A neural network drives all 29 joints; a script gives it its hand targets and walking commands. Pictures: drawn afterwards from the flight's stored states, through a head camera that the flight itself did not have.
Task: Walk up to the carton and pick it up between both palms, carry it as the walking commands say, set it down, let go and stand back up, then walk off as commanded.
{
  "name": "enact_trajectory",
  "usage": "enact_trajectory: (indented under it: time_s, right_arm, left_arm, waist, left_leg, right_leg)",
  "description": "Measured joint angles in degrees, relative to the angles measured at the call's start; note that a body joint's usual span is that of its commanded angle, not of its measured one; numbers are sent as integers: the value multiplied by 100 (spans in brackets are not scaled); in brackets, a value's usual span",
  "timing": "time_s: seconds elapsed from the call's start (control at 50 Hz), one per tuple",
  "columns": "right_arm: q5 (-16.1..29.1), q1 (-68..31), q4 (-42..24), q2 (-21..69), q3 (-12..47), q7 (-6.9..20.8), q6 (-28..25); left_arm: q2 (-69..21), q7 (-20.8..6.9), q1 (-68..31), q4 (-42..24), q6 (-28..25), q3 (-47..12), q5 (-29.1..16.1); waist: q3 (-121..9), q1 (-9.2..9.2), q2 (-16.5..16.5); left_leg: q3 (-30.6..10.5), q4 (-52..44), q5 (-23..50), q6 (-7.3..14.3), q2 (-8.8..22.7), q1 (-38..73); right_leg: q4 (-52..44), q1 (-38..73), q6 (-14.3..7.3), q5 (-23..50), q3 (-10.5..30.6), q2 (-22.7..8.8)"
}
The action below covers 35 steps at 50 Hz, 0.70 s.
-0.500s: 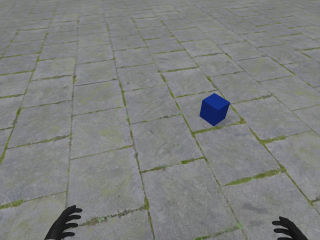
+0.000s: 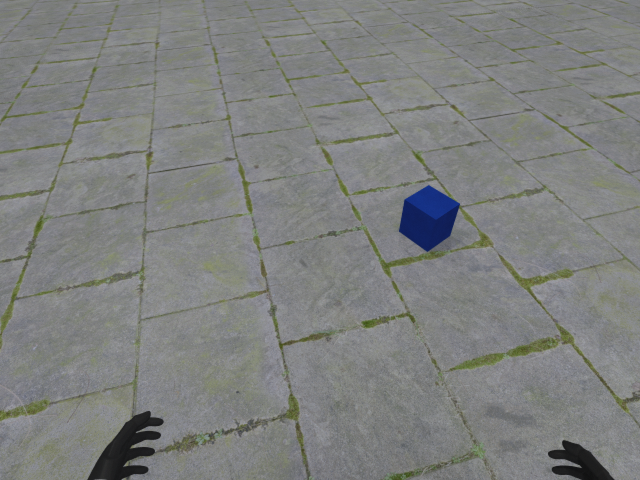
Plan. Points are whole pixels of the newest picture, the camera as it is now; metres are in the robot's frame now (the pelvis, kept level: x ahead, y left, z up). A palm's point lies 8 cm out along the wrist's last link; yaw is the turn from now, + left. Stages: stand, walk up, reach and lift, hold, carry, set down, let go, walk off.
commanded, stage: walk up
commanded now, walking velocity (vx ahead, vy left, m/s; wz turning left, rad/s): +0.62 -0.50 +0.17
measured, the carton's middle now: (428, 218) +1.32 -0.40 -0.67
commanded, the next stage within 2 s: none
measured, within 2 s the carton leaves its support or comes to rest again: neither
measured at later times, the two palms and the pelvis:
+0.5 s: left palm out of the picture +0.15 +0.16 -0.08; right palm out of the picture +0.19 -0.39 -0.10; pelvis +0.10 -0.11 +0.01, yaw -6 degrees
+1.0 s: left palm (263, 286) +0.49 +0.16 -0.11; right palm (580, 369) +0.33 -0.36 -0.10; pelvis +0.36 -0.09 +0.01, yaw -11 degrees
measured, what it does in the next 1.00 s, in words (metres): walks ahead: right foot, then left foot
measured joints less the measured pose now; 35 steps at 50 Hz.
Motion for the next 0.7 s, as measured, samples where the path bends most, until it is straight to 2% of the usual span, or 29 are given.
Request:
enact_trajectory:
  time_s: [0.04, 0.08, 0.14, 0.22, 0.26, 0.32, 0.34, 0.38, 0.42, 0.46, 0.6, 0.7]
  right_arm:
    - [0, 0, 21, -2, -1, -4, 6]
    - [0, 84, 25, 26, -6, -11, 57]
    - [0, 346, 33, 116, -3, -11, 95]
    - [0, 640, 35, 245, -4, -11, 95]
    - [0, 723, 34, 264, -4, -11, 96]
    - [0, 762, 34, 269, -4, -10, 96]
    - [0, 779, 30, 280, -3, -3, 95]
    - [0, 700, 47, 297, -6, 25, 123]
    - [-10, 591, 35, 383, -4, 85, 127]
    - [-14, 423, 24, 463, -4, 157, 128]
    - [-14, -203, 22, 586, -5, 301, 128]
    - [-14, -491, 20, 709, -4, 338, 128]
  left_arm:
    - [1, -40, -2, 8, 29, 5, 0]
    - [-18, -225, -7, 15, 240, 16, 0]
    - [-84, -374, -30, 6, 369, 18, 0]
    - [-149, -470, 46, 58, 383, 18, 0]
    - [-221, -489, 105, 70, 387, 17, 0]
    - [-345, -458, 186, 96, 339, 19, 0]
    - [-340, -420, 242, 98, 272, 22, -1]
    - [-413, -315, 414, 233, 132, 21, 0]
    - [-560, -229, 789, 415, 69, 12, 0]
    - [-673, -185, 1185, 545, 22, 10, 0]
    - [-781, -109, 1941, 768, -130, 11, 0]
    - [-771, -54, 2005, 767, -131, 13, 0]
  waist:
    - [2, -3, 3]
    - [-11, -15, 37]
    - [-26, -8, 66]
    - [-78, -3, 62]
    - [-146, 0, 69]
    - [-229, 5, 53]
    - [-257, 12, 3]
    - [-223, 11, 18]
    - [-261, 14, 26]
    - [-271, 11, 33]
    - [-63, 2, 34]
    - [-18, -2, 36]
  left_leg:
    - [-3, -20, 11, 0, 7, 3]
    - [-5, -21, -37, 1, 93, 9]
    - [4, -115, -68, -2, 258, 60]
    - [55, -231, -102, -167, 486, 214]
    - [130, -260, -180, -246, 580, 260]
    - [280, -223, -389, -283, 640, 307]
    - [309, -1, -673, -283, 630, 244]
    - [241, 1147, -1293, -283, 615, -137]
    - [215, 2231, -1140, -283, 464, -620]
    - [206, 2663, -657, -283, 372, -1062]
    - [196, 2622, 260, -283, 368, -2008]
    - [191, 1492, 668, -282, 355, -2056]
  right_leg:
    - [46, -22, 0, -105, -4, 6]
    - [902, -333, 0, -712, -18, 71]
    - [2225, -908, 0, -636, -4, 25]
    - [2507, -1105, 0, -577, 3, -183]
    - [2250, -1090, 0, -604, 8, -282]
    - [1204, -782, 0, -741, 4, -369]
    - [800, -587, 0, -822, 1, -383]
    - [893, -596, 3, -616, -10, -351]
    - [765, -425, 3, -676, 5, -351]
    - [238, -96, 3, -533, 17, -365]
    - [-996, 886, 1, -344, 176, -439]
    - [-1325, 1384, 8, -592, 192, -440]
